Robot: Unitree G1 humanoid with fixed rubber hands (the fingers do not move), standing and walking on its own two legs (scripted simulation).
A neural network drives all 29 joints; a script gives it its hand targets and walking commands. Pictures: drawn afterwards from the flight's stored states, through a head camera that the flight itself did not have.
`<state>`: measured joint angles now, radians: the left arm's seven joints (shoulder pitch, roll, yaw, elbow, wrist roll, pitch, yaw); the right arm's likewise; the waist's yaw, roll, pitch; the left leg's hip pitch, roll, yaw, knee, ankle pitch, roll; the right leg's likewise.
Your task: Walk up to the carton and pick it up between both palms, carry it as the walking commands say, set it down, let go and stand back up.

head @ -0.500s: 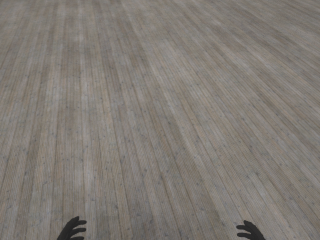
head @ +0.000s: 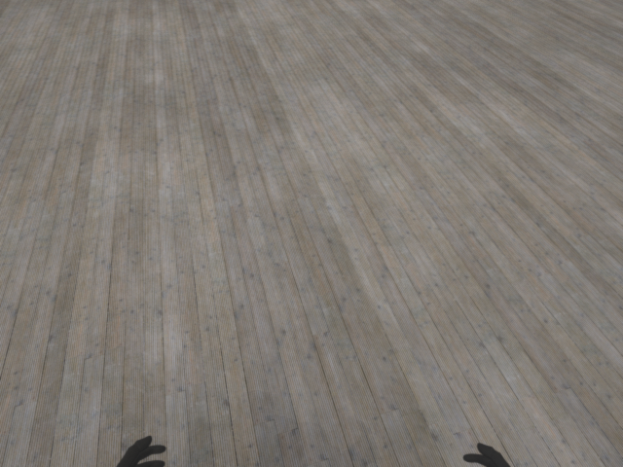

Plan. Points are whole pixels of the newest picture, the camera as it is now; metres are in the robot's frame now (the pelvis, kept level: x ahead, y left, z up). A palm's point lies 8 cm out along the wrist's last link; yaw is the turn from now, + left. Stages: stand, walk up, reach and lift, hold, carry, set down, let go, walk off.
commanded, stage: stand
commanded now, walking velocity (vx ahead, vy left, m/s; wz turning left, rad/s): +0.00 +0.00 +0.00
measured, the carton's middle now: out of the picture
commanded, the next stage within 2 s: walk up in 1.10 s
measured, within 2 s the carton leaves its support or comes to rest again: neither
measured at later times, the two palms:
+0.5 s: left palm out of the picture +0.08 +0.25 -0.11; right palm out of the picture +0.07 -0.26 -0.12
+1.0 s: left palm out of the picture +0.07 +0.25 -0.11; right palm out of the picture +0.06 -0.26 -0.12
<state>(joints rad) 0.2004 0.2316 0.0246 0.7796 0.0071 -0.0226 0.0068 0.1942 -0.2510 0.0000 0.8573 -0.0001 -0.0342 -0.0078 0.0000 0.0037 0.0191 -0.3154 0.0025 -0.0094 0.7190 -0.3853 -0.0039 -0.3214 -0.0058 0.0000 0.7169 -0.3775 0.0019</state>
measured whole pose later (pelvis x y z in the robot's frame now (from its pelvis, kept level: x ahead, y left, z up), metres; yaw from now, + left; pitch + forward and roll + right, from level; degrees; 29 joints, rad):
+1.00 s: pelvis -0.02 +0.00 +0.00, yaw +0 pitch -2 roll +0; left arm 0.20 0.23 0.02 0.91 0.01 -0.02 0.01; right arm 0.19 -0.25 0.00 0.98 0.00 -0.04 -0.01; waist 0.00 0.00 0.02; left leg -0.32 0.00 -0.01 0.67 -0.33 0.00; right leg -0.32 -0.01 0.00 0.67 -0.32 0.00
